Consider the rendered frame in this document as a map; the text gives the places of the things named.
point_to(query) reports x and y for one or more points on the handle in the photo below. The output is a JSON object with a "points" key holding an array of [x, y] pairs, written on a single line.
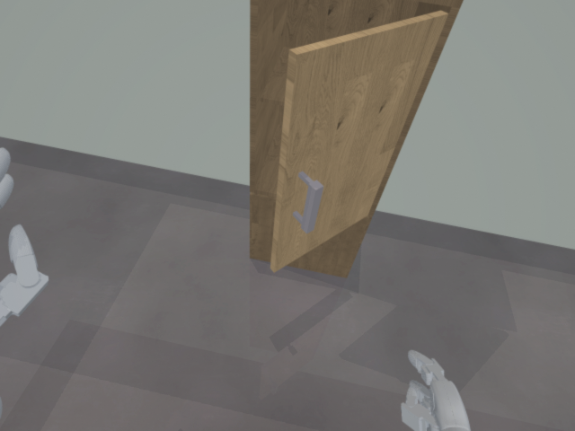
{"points": [[312, 203]]}

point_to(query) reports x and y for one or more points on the robot right hand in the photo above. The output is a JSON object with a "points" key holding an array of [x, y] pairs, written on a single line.
{"points": [[440, 406]]}

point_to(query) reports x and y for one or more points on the cupboard door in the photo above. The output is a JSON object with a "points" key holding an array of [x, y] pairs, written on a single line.
{"points": [[346, 102]]}

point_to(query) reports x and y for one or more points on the robot left hand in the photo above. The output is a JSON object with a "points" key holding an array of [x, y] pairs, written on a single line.
{"points": [[17, 292]]}

